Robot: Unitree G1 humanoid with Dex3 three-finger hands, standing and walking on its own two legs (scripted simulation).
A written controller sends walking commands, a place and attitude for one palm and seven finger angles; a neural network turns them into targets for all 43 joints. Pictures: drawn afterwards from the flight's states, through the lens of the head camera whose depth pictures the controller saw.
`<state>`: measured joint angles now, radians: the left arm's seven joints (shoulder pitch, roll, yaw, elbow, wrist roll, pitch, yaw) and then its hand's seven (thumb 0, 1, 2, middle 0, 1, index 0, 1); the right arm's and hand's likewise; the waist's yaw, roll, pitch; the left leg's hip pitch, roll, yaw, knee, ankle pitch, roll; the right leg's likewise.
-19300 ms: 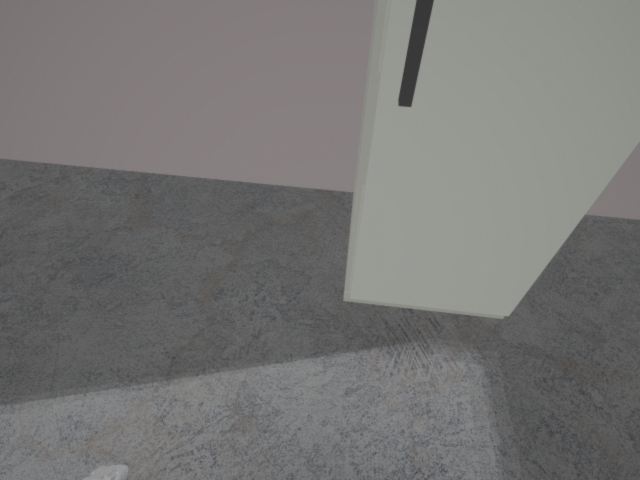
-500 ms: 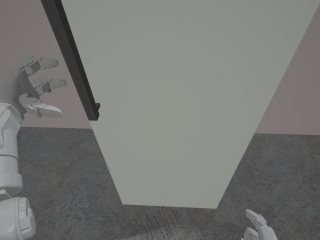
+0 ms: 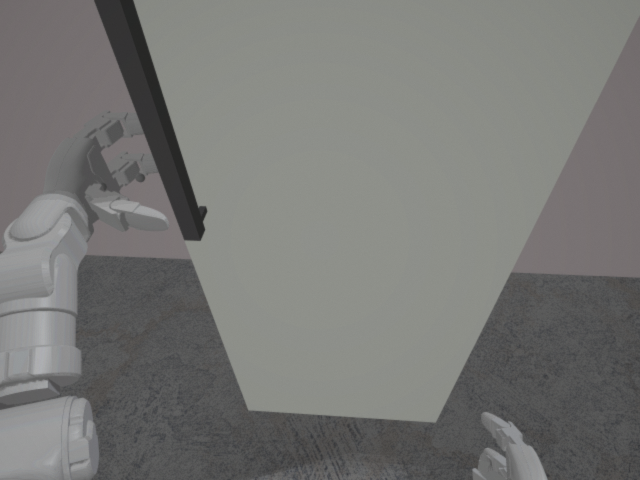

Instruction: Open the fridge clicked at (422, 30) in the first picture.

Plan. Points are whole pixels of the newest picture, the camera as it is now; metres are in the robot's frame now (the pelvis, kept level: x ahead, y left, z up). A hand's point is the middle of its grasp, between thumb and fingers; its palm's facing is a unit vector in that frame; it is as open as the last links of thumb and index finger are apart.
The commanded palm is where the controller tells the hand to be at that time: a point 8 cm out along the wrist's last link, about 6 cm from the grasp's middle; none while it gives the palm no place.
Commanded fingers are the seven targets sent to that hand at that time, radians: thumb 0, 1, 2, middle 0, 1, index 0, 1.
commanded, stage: feel for the door with the fingertips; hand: left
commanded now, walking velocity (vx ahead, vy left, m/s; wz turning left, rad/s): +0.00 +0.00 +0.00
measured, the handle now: (164, 118) +0.44 +0.21 +0.26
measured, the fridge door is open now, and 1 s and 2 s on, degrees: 0 0 0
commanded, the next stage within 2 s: slide the fingers in behind the handle in 0.46 s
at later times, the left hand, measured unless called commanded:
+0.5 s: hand (149, 166) +0.39 +0.22 +0.23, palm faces +0.02 -1.00 -0.03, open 14.0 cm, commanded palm +0.36 +0.28 +0.23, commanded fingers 0.00 -0.50 0.30 -0.30 -1.20 -0.30 -1.20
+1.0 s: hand (139, 178) +0.37 +0.23 +0.23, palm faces +0.02 -1.00 -0.02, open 14.0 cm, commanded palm +0.35 +0.27 +0.23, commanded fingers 0.00 -0.50 0.30 -0.30 -1.20 -0.30 -1.20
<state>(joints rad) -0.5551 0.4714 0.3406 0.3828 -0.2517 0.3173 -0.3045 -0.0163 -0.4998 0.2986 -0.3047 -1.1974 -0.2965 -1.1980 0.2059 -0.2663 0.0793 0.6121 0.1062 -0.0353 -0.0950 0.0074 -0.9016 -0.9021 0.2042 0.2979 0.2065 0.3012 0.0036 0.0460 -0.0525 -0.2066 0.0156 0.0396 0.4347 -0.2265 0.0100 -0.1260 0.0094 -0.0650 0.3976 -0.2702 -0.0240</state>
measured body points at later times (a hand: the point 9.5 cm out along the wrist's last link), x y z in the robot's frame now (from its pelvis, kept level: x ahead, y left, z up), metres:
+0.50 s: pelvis +0.00 +0.00 +0.00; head -0.02 -0.02 +0.45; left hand +0.38 +0.27 +0.24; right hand +0.14 -0.26 -0.10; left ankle +0.00 +0.11 -0.74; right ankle -0.04 -0.10 -0.74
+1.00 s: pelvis -0.01 +0.00 +0.00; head -0.02 -0.01 +0.45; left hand +0.37 +0.28 +0.23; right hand +0.15 -0.24 -0.09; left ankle +0.00 +0.11 -0.74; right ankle -0.04 -0.10 -0.74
